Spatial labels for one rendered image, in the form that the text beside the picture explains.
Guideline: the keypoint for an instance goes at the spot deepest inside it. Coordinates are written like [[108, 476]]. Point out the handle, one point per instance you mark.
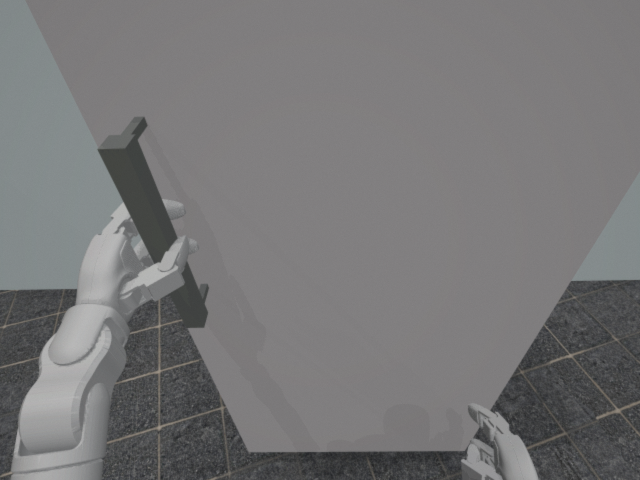
[[127, 166]]

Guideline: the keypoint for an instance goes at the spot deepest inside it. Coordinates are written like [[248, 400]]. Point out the right robot hand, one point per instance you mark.
[[509, 460]]

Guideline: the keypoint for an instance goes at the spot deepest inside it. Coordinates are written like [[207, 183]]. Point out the fridge door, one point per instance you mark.
[[389, 196]]

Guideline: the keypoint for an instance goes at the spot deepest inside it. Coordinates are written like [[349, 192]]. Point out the robot left forearm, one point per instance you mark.
[[63, 420]]

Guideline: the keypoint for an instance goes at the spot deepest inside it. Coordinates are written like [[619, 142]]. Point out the left robot hand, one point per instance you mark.
[[110, 263]]

